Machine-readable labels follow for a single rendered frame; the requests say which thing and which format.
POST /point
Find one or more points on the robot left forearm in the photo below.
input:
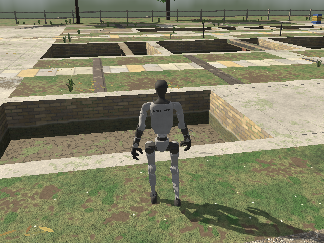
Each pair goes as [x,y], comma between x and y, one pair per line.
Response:
[137,138]

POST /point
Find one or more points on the robot right hand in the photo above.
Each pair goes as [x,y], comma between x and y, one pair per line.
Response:
[184,143]

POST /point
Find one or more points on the left robot shin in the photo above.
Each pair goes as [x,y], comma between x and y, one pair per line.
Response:
[152,181]

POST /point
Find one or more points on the robot right foot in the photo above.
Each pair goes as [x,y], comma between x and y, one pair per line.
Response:
[177,202]

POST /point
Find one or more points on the robot right upper arm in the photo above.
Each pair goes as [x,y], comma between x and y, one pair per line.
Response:
[180,116]

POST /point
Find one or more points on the robot left hand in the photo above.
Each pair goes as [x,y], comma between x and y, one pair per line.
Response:
[134,154]

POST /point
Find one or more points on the robot right forearm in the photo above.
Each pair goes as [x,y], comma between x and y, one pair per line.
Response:
[186,133]

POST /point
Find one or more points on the robot left upper arm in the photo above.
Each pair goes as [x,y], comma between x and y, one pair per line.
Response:
[143,115]

